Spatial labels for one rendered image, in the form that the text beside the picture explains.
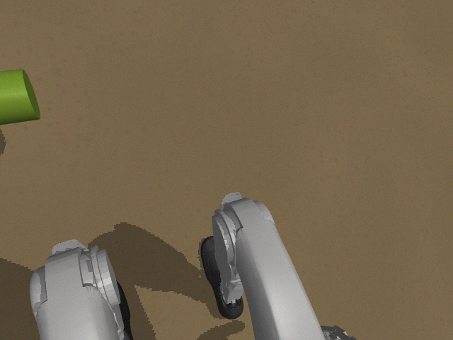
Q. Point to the right robot foot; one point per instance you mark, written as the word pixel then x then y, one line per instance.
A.
pixel 229 311

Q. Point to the right robot hand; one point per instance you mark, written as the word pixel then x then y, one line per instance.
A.
pixel 335 333

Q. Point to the bottle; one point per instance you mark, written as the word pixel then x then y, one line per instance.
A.
pixel 18 102

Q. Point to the left robot foot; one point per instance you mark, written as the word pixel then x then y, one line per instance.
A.
pixel 125 312

